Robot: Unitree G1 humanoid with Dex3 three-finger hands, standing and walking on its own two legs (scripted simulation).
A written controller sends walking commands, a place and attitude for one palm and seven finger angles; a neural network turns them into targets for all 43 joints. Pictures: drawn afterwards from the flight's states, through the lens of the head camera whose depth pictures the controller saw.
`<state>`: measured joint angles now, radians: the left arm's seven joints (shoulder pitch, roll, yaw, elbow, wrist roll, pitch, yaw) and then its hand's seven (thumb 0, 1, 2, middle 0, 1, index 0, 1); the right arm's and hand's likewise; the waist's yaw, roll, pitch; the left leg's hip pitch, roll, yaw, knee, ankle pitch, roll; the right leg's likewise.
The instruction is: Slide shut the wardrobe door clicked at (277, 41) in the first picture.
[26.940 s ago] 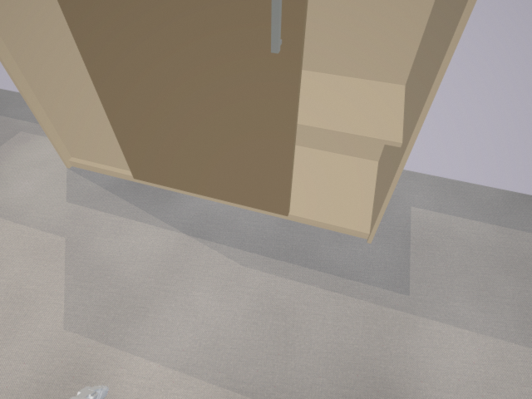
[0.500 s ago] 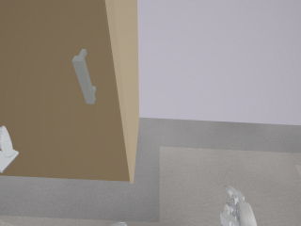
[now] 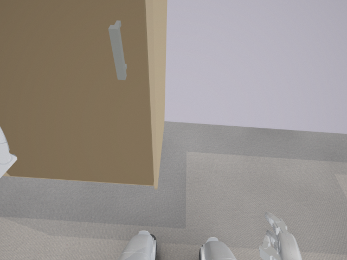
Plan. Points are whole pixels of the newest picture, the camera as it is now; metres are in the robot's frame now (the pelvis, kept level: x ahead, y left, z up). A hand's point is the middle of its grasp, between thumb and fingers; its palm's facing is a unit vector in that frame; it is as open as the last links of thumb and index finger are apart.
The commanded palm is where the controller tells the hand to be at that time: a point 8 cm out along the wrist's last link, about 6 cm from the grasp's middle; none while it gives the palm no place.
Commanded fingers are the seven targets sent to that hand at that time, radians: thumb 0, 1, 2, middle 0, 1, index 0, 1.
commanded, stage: stop stepping back and stand still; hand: left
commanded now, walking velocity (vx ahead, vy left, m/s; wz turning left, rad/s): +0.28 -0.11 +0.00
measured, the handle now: (120, 51) +0.58 +0.19 +0.18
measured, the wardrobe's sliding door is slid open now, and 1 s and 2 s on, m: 0.00 0.00 0.00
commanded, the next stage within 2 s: let the arm hang, fingers relaxed in 1.64 s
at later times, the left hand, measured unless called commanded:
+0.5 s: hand out of the picture +0.02 +0.30 +0.21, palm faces +0.53 -0.79 -0.32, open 7.5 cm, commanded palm -0.05 +0.33 +0.21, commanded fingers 0.00 0.90 0.90 -0.20 -0.30 -0.20 -0.30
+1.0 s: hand out of the picture -0.02 +0.28 +0.20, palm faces +0.46 -0.80 -0.37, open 7.4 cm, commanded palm -0.09 +0.33 +0.21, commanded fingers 0.00 0.90 0.90 -0.20 -0.30 -0.20 -0.30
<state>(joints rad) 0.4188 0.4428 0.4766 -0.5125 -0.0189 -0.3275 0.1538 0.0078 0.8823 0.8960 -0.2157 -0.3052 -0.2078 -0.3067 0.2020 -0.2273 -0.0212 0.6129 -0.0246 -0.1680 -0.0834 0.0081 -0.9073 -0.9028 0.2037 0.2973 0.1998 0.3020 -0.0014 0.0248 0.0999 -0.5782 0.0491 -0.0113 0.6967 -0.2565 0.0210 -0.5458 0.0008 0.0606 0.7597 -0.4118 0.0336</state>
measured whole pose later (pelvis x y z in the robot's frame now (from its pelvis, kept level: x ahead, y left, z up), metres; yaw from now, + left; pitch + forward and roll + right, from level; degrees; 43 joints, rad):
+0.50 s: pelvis -0.18 +0.02 +0.03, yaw +3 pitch -4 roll -1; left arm 0.42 0.39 0.41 -0.40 -0.01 -0.21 0.16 0.01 0.89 0.90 -0.21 -0.30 -0.20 -0.31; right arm 0.25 -0.17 0.02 0.65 -0.02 -0.19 -0.05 0.01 -0.91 -0.90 0.20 0.30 0.20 0.30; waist -0.03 -0.06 -0.04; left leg -0.26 0.04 0.09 0.56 -0.25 0.05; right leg -0.58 0.02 -0.01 1.19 -0.36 0.00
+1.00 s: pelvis -0.23 +0.03 +0.01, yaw -1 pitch -3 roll +1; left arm 0.45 0.40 0.43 -0.48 -0.02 -0.23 0.17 0.01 0.88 0.90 -0.22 -0.31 -0.21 -0.31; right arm 0.29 -0.22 -0.02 0.67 -0.02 -0.15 -0.10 0.01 -0.91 -0.90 0.20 0.30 0.20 0.30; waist -0.02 -0.06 0.01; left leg -0.35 0.09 0.10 0.64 -0.23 0.00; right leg -0.30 -0.04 -0.04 0.79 -0.46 -0.02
